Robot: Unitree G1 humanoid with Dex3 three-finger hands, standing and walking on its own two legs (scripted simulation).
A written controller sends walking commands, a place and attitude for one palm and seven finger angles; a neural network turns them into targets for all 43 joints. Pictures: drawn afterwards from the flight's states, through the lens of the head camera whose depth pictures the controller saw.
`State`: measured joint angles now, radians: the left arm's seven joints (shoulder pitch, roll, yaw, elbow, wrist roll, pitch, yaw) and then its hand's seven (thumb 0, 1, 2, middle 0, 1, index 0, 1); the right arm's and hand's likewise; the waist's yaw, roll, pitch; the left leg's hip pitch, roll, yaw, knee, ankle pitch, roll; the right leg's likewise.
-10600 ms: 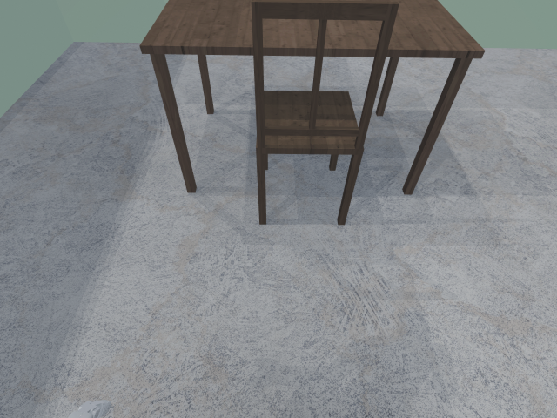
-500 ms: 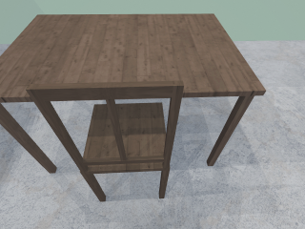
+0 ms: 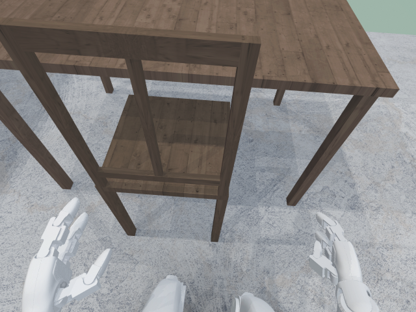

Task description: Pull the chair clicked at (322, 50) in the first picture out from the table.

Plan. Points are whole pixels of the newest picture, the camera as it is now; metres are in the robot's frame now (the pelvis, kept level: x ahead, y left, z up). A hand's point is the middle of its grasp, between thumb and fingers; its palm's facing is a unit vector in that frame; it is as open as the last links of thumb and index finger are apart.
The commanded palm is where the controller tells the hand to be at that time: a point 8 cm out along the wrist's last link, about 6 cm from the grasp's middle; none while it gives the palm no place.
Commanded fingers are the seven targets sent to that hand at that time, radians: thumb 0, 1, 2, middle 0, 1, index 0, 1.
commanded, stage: raise the hand toward the chair's back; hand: left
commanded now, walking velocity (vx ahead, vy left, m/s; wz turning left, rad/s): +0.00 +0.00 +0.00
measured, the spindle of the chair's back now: (149, 130) +0.46 +0.18 +0.05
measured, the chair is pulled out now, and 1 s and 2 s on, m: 0.00 0.00 0.00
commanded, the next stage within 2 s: aim the fingers beside a spindle in 1.56 s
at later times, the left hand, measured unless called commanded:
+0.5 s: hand (98, 232) +0.23 +0.22 +0.04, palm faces +0.05 -1.00 -0.06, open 14.6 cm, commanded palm +0.21 +0.27 +0.06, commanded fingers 0.00 -0.34 0.37 -0.08 -0.11 -0.08 -0.11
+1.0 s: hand (74, 216) +0.25 +0.26 +0.06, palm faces +0.05 -1.00 -0.05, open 16.9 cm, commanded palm +0.23 +0.31 +0.07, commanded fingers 0.00 -0.50 0.30 -0.06 -0.08 -0.06 -0.08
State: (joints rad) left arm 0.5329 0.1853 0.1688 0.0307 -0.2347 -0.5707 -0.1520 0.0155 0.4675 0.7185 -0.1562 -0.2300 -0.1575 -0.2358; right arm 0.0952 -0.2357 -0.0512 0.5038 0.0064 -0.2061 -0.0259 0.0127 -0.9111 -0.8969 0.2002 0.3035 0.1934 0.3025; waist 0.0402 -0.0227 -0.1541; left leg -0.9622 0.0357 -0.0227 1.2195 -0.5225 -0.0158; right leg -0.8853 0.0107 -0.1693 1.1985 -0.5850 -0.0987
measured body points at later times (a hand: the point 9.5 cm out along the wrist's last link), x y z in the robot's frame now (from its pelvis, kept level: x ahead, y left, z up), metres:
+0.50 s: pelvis +0.01 +0.03 +0.01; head +0.09 +0.03 +0.45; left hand +0.22 +0.27 +0.05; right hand +0.15 -0.25 -0.08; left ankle +0.04 +0.13 -0.64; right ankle +0.01 -0.06 -0.64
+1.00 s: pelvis +0.01 +0.06 +0.02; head +0.08 +0.07 +0.46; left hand +0.24 +0.31 +0.07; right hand +0.19 -0.17 -0.06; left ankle +0.04 +0.13 -0.64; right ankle +0.01 -0.06 -0.64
